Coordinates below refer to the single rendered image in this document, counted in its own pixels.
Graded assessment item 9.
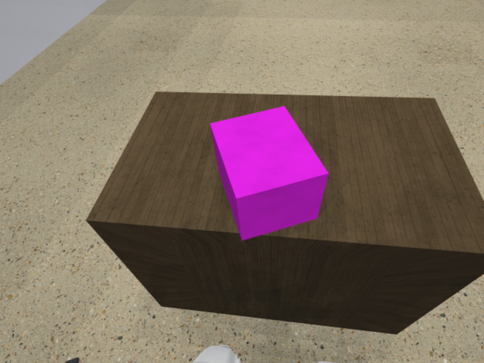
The pedestal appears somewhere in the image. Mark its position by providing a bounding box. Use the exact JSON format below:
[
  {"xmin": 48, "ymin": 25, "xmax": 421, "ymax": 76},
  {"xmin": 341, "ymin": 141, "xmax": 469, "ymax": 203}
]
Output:
[{"xmin": 86, "ymin": 92, "xmax": 484, "ymax": 334}]

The carton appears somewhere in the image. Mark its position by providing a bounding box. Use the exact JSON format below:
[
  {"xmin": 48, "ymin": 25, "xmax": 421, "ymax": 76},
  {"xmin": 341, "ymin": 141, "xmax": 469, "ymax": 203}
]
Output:
[{"xmin": 210, "ymin": 106, "xmax": 328, "ymax": 240}]

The robot left thigh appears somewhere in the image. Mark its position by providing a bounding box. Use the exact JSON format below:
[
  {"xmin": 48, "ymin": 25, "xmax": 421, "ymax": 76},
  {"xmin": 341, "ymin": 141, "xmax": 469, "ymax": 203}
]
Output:
[{"xmin": 192, "ymin": 346, "xmax": 240, "ymax": 363}]

